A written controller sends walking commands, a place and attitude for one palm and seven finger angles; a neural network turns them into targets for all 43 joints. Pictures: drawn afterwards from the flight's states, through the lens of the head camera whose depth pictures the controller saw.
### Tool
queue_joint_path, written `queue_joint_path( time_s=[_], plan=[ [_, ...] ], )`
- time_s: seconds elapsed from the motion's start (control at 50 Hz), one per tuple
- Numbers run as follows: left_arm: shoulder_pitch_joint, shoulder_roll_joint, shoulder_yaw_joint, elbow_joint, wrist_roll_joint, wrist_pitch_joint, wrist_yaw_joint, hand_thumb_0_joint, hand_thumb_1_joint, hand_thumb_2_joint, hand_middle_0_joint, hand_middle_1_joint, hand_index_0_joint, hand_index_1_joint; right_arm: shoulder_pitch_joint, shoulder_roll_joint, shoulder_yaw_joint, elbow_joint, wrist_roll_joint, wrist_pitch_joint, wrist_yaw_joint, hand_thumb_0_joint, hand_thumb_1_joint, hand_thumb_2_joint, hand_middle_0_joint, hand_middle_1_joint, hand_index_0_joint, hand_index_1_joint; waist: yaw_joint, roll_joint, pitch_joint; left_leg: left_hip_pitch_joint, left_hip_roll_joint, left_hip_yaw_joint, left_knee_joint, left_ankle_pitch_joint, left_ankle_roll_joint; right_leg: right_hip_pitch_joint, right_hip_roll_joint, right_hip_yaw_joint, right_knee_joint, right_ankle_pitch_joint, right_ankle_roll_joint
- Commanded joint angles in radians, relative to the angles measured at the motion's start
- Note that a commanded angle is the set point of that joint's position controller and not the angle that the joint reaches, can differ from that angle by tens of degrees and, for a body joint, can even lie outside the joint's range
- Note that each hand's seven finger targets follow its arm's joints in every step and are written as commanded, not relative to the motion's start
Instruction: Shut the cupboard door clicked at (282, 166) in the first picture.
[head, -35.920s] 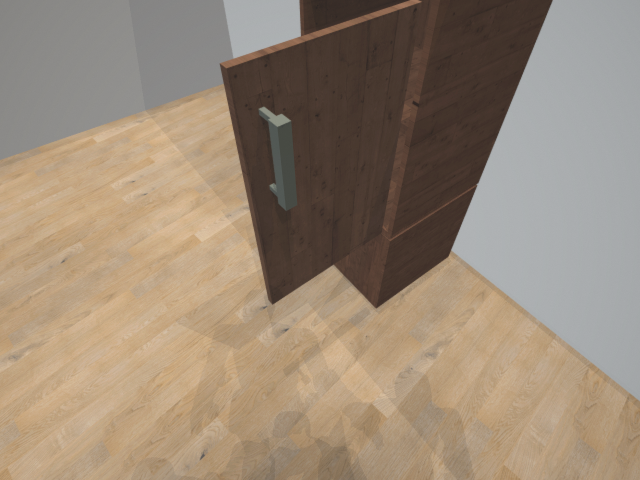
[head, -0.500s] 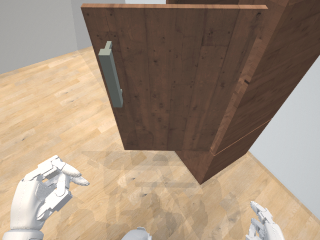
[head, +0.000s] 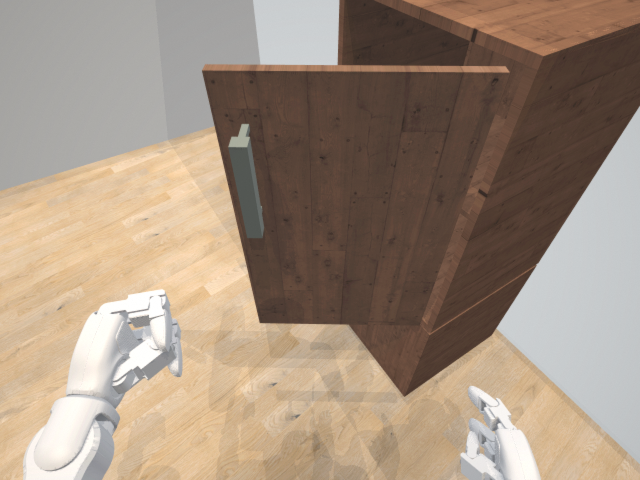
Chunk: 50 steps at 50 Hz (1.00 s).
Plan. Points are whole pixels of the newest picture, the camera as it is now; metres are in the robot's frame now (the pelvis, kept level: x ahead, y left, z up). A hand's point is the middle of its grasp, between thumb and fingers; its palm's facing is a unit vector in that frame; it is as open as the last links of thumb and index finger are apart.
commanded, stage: raise the hand and make a fist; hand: left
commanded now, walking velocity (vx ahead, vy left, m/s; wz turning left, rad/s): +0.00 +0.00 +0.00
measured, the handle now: (250, 183) +0.48 +0.15 +0.12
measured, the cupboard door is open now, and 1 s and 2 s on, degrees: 57 57 57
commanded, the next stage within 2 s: bring the fist close to the handle in 0.44 s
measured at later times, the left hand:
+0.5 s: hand (175, 327) +0.23 +0.17 +0.14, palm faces +0.10 -0.99 -0.06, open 3.1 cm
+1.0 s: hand (230, 286) +0.30 +0.14 +0.11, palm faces +0.05 -1.00 -0.01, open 3.1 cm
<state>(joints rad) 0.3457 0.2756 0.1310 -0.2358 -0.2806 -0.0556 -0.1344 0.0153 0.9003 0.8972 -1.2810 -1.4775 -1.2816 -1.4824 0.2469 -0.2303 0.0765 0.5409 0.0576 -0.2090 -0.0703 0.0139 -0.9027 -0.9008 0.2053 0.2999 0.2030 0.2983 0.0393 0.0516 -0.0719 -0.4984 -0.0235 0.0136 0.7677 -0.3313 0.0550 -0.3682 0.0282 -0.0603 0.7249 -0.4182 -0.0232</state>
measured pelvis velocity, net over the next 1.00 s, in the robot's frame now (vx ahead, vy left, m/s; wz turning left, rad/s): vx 0.01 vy -0.02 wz -0.02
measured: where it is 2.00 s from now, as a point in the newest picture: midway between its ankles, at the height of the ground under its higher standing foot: outside the picture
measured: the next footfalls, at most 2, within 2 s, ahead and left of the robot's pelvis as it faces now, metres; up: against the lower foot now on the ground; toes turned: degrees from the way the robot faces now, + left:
none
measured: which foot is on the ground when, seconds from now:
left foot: down 0.00-1.00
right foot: down 0.00-1.00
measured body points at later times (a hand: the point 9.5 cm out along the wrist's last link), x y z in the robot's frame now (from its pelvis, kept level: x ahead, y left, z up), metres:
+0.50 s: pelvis +0.00 -0.02 +0.01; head -0.01 -0.04 +0.46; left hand +0.22 +0.23 +0.14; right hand +0.18 -0.24 -0.06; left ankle +0.04 +0.08 -0.71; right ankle -0.03 -0.11 -0.71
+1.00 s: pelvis +0.01 -0.02 +0.01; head +0.01 -0.05 +0.46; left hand +0.29 +0.19 +0.12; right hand +0.18 -0.26 -0.07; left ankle +0.04 +0.08 -0.71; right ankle -0.03 -0.11 -0.71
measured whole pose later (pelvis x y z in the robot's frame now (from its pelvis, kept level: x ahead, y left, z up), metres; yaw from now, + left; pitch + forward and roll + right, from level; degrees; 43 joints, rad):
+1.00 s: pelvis +0.01 -0.02 +0.01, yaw -1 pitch +2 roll +0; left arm 0.05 0.21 0.12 0.02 -0.25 0.01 -0.09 0.01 0.90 0.90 -1.30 -1.50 -1.30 -1.50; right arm 0.24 -0.26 0.05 0.61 0.06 -0.18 -0.06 0.01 -0.90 -0.90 0.20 0.30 0.20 0.30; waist 0.02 0.05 -0.05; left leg -0.39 -0.02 0.03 0.65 -0.29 0.03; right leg -0.29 0.04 -0.04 0.65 -0.39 -0.05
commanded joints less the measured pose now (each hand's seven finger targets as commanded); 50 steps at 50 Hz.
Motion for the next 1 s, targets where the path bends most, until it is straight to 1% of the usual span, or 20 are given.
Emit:
queue_joint_path(
  time_s=[0.0, 0.08, 0.14, 0.16, 0.2, 0.26, 0.34, 0.42, 0.44, 0.48, 0.52, 0.56, 0.62, 0.68, 0.74, 0.8, 0.86, 0.94, 0.96, 0.98],
  plan=[
    [-0.23, 0.129, 0.146, -0.251, -0.029, -0.105, 0.039, 0.0, 0.9, 0.9, -1.3, -1.5, -1.3, -1.5, -0.106, -0.116, -0.049, -0.129, -0.003, -0.075, -0.002, 0.0, -0.9, -0.9, 0.2, 0.3, 0.2, 0.3, -0.005, 0.044, -0.125, 0.225, 0.045, -0.106, -0.189, 0.072, -0.032, -0.046, 0.005, 0.009, -0.135, 0.148, -0.009],
    [-0.12, 0.044, 0.062, -0.088, -0.039, -0.024, -0.022, 0.0, 0.9, 0.9, -1.3, -1.5, -1.3, -1.5, -0.101, -0.129, -0.056, -0.114, 0.011, -0.08, 0.005, 0.0, -0.9, -0.9, 0.2, 0.3, 0.2, 0.3, -0.003, -0.041, -0.059, 0.198, 0.039, -0.085, -0.198, 0.086, -0.025, -0.022, -0.004, 0.018, -0.179, 0.173, -0.001],
    [-0.119, 0.065, 0.062, -0.083, -0.032, 0.042, -0.053, 0.0, 0.9, 0.9, -1.3, -1.5, -1.3, -1.5, -0.106, -0.138, -0.059, -0.128, 0.017, -0.07, -0.002, 0.0, -0.9, -0.9, 0.2, 0.3, 0.2, 0.3, 0.001, -0.077, -0.037, 0.193, 0.034, -0.079, -0.212, 0.078, -0.019, -0.011, -0.01, 0.025, -0.203, 0.164, 0.007],
    [-0.115, 0.095, 0.091, -0.083, -0.031, 0.052, -0.051, 0.0, 0.9, 0.9, -1.3, -1.5, -1.3, -1.5, -0.109, -0.142, -0.061, -0.129, 0.014, -0.067, -0.004, 0.0, -0.9, -0.9, 0.2, 0.3, 0.2, 0.3, 0.008, -0.081, -0.03, 0.184, 0.029, -0.074, -0.205, 0.085, -0.016, 0.003, -0.015, 0.044, -0.218, 0.16, 0.008],
    [-0.185, 0.119, 0.117, -0.171, -0.027, 0.032, -0.03, 0.0, 0.9, 0.9, -1.3, -1.5, -1.3, -1.5, -0.12, -0.133, -0.061, -0.14, 0.007, -0.067, -0.004, 0.0, -0.9, -0.9, 0.2, 0.3, 0.2, 0.3, 0.005, -0.063, -0.063, 0.212, 0.026, -0.067, -0.204, 0.109, -0.014, 0.008, -0.017, 0.046, -0.217, 0.171, 0.009],
    [-0.268, 0.181, 0.183, -0.277, -0.011, -0.057, 0.031, 0.0, 0.9, 0.9, -1.3, -1.5, -1.3, -1.5, -0.117, -0.125, -0.06, -0.127, -0.01, -0.078, -0.003, 0.0, -0.9, -0.9, 0.2, 0.3, 0.2, 0.3, 0.009, -0.017, -0.108, 0.246, 0.027, -0.068, -0.2, 0.139, -0.018, 0.016, -0.009, 0.042, -0.198, 0.184, 0.001],
    [-0.25, 0.115, 0.129, -0.249, 0.003, -0.148, 0.055, 0.0, 0.9, 0.9, -1.3, -1.5, -1.3, -1.5, -0.108, -0.113, -0.059, -0.103, -0.011, -0.094, 0.014, 0.0, -0.9, -0.9, 0.2, 0.3, 0.2, 0.3, -0.007, 0.069, -0.108, 0.27, 0.026, -0.061, -0.191, 0.144, -0.024, -0.008, -0.003, 0.035, -0.176, 0.197, -0.005],
    [-0.153, 0.065, 0.063, -0.119, -0.005, -0.087, -0.009, 0.0, 0.9, 0.9, -1.3, -1.5, -1.3, -1.5, -0.096, -0.129, -0.064, -0.099, 0.0, -0.092, 0.016, 0.0, -0.9, -0.9, 0.2, 0.3, 0.2, 0.3, -0.011, 0.01, -0.071, 0.23, 0.022, -0.052, -0.182, 0.135, -0.017, 0.001, -0.012, 0.047, -0.197, 0.225, 0.005],
    [-0.136, 0.065, 0.058, -0.089, -0.011, -0.057, -0.027, 0.0, 0.9, 0.9, -1.3, -1.5, -1.3, -1.5, -0.093, -0.133, -0.065, -0.103, 0.003, -0.089, 0.012, 0.0, -0.9, -0.9, 0.2, 0.3, 0.2, 0.3, -0.011, -0.038, -0.053, 0.211, 0.02, -0.051, -0.182, 0.123, -0.016, 0.006, -0.016, 0.051, -0.209, 0.218, 0.011],
    [-0.12, 0.067, 0.061, -0.071, -0.023, -0.006, -0.053, 0.0, 0.9, 0.9, -1.3, -1.5, -1.3, -1.5, -0.099, -0.138, -0.066, -0.112, 0.009, -0.076, 0.007, 0.0, -0.9, -0.9, 0.2, 0.3, 0.2, 0.3, -0.01, -0.099, -0.041, 0.189, 0.018, -0.047, -0.174, 0.123, -0.012, 0.02, -0.03, 0.079, -0.231, 0.217, 0.026],
    [-0.16, 0.102, 0.104, -0.111, -0.031, 0.013, -0.051, 0.0, 0.9, 0.9, -1.3, -1.5, -1.3, -1.5, -0.114, -0.138, -0.067, -0.124, 0.006, -0.069, -0.001, 0.0, -0.9, -0.9, 0.2, 0.3, 0.2, 0.3, -0.003, -0.114, -0.057, 0.199, 0.015, -0.044, -0.171, 0.134, -0.009, 0.026, -0.032, 0.084, -0.235, 0.225, 0.03],
    [-0.286, 0.145, 0.146, -0.174, -0.029, -0.015, -0.017, 0.0, 0.9, 0.9, -1.3, -1.5, -1.3, -1.5, -0.118, -0.134, -0.066, -0.117, -0.001, -0.069, -0.007, 0.0, -0.9, -0.9, 0.2, 0.3, 0.2, 0.3, -0.007, -0.094, -0.082, 0.214, 0.015, -0.046, -0.163, 0.153, -0.01, 0.034, -0.035, 0.095, -0.229, 0.241, 0.03],
    [-0.372, 0.117, 0.131, -0.199, -0.013, -0.088, 0.032, 0.0, 0.9, 0.9, -1.3, -1.5, -1.3, -1.5, -0.118, -0.119, -0.061, -0.104, -0.009, -0.079, -0.002, 0.0, -0.9, -0.9, 0.2, 0.3, 0.2, 0.3, -0.019, -0.02, -0.105, 0.253, 0.017, -0.047, -0.165, 0.162, -0.012, 0.003, -0.02, 0.067, -0.197, 0.246, 0.018],
    [-0.424, 0.11, 0.109, -0.133, 0.008, -0.132, 0.048, 0.0, 0.9, 0.9, -1.3, -1.5, -1.3, -1.5, -0.106, -0.12, -0.064, -0.074, -0.011, -0.083, 0.005, 0.0, -0.9, -0.9, 0.2, 0.3, 0.2, 0.3, -0.032, -0.01, -0.107, 0.253, 0.02, -0.047, -0.159, 0.161, -0.013, -0.008, -0.021, 0.069, -0.188, 0.245, 0.015],
    [-0.419, 0.064, 0.04, -0.032, 0.02, -0.098, 0.02, 0.0, 0.9, 0.9, -1.3, -1.5, -1.3, -1.5, -0.096, -0.126, -0.063, -0.07, -0.004, -0.078, 0.009, 0.0, -0.9, -0.9, 0.2, 0.3, 0.2, 0.3, -0.033, -0.003, -0.11, 0.254, 0.017, -0.046, -0.164, 0.168, -0.012, 0.0, -0.022, 0.063, -0.185, 0.274, 0.013],
    [-0.378, 0.068, 0.048, 0.053, 0.011, -0.02, -0.012, 0.0, 0.9, 0.9, -1.3, -1.5, -1.3, -1.5, -0.096, -0.133, -0.068, -0.084, 0.005, -0.059, 0.008, 0.0, -0.9, -0.9, 0.2, 0.3, 0.2, 0.3, -0.015, -0.064, -0.131, 0.23, 0.014, -0.035, -0.16, 0.191, -0.01, 0.046, -0.036, 0.085, -0.2, 0.342, 0.03],
    [-0.453, 0.095, 0.079, 0.055, 0.007, 0.024, 0.005, 0.0, 0.9, 0.9, -1.3, -1.5, -1.3, -1.5, -0.11, -0.137, -0.067, -0.092, 0.006, -0.04, 0.004, 0.0, -0.9, -0.9, 0.2, 0.3, 0.2, 0.3, -0.008, -0.098, -0.126, 0.226, 0.014, -0.037, -0.165, 0.202, -0.01, 0.058, -0.038, 0.084, -0.204, 0.356, 0.033],
    [-0.565, 0.093, 0.108, 0.004, 0.016, -0.02, 0.073, 0.0, 0.9, 0.9, -1.3, -1.5, -1.3, -1.5, -0.12, -0.125, -0.068, -0.095, -0.005, -0.028, 0.007, 0.0, -0.9, -0.9, 0.2, 0.3, 0.2, 0.3, -0.01, -0.09, -0.161, 0.268, 0.017, -0.032, -0.173, 0.24, -0.011, 0.054, -0.025, 0.06, -0.183, 0.387, 0.024],
    [-0.594, 0.116, 0.119, -0.013, 0.027, -0.043, 0.093, 0.0, 0.9, 0.9, -1.3, -1.5, -1.3, -1.5, -0.116, -0.129, -0.07, -0.088, -0.01, -0.026, 0.009, 0.0, -0.9, -0.9, 0.2, 0.3, 0.2, 0.3, -0.013, -0.103, -0.173, 0.272, 0.02, -0.032, -0.167, 0.255, -0.01, 0.06, -0.027, 0.064, -0.178, 0.401, 0.024],
    [-0.6, 0.081, 0.089, -0.015, 0.036, -0.061, 0.101, 0.0, 0.9, 0.9, -1.3, -1.5, -1.3, -1.5, -0.117, -0.122, -0.07, -0.087, -0.011, -0.027, 0.015, 0.0, -0.9, -0.9, 0.2, 0.3, 0.2, 0.3, -0.014, -0.067, -0.191, 0.285, 0.02, -0.026, -0.166, 0.269, -0.011, 0.061, -0.027, 0.065, -0.168, 0.42, 0.023]
  ],
)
